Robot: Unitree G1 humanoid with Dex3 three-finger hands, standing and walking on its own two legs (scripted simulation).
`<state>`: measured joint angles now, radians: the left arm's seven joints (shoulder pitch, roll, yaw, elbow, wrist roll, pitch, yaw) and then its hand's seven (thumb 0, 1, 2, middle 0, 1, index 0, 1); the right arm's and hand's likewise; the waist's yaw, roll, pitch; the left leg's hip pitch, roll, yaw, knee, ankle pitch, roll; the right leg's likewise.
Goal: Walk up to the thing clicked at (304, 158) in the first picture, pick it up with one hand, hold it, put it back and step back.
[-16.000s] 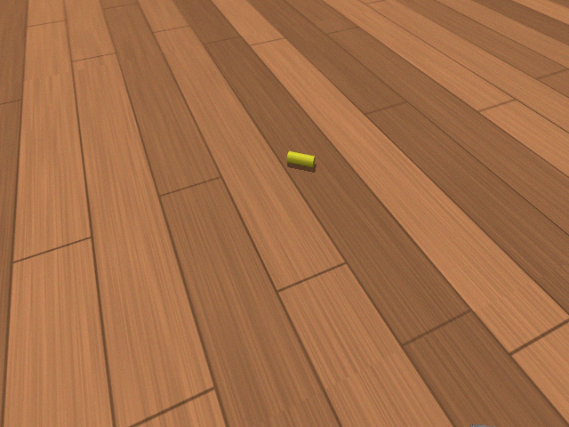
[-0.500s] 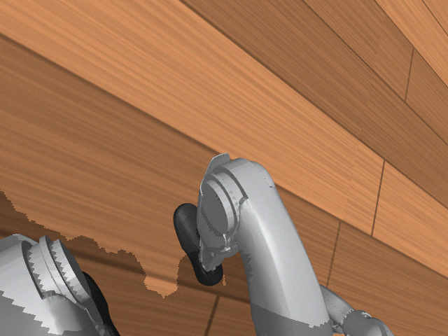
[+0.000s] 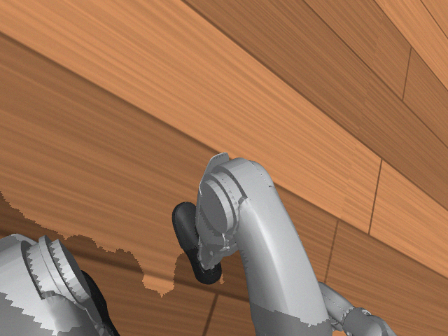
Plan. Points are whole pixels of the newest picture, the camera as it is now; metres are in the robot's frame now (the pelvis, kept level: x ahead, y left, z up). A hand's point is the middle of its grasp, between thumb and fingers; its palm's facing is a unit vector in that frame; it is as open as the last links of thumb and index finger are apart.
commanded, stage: close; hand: left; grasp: from above
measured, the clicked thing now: out of the picture +0.47 +0.31 -0.28
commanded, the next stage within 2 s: settle in 0.32 s
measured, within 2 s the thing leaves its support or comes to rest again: leaves its support in 0.64 s
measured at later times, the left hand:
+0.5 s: hand out of the picture +0.46 +0.32 -0.25, palm faces -0.45 -0.15 -0.88, open 8.9 cm
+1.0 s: hand out of the picture +0.45 +0.33 -0.18, palm faces -0.44 -0.12 -0.89, open 8.8 cm
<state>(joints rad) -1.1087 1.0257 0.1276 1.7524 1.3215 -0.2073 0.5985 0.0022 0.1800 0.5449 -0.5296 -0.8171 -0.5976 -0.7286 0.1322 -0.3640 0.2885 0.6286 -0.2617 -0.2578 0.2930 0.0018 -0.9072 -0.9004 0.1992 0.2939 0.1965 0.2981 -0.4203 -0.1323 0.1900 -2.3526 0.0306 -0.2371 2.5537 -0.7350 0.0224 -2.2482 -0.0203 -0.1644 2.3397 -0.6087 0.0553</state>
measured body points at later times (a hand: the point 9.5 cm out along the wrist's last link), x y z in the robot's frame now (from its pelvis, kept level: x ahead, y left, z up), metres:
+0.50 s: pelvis +0.00 +0.00 +0.00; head +0.28 +0.13 +0.32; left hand +0.48 +0.32 -0.20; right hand +0.04 -0.25 -0.04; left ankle +0.06 +0.12 -0.27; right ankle +0.13 -0.12 -0.27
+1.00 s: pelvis +0.00 +0.00 +0.01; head +0.25 +0.11 +0.37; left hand +0.47 +0.33 -0.13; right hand +0.06 -0.28 -0.06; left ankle +0.06 +0.12 -0.27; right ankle +0.13 -0.12 -0.27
